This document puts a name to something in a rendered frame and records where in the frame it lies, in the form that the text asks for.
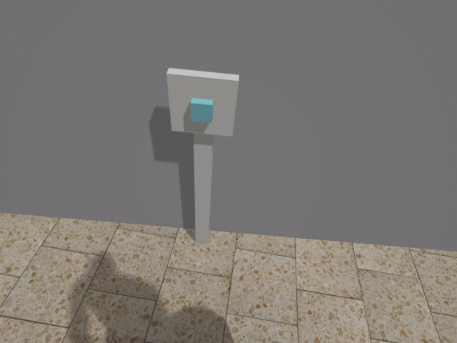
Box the button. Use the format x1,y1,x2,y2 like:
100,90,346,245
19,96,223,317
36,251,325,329
191,98,214,123

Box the panel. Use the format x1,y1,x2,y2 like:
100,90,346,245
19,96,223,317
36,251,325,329
166,68,239,244

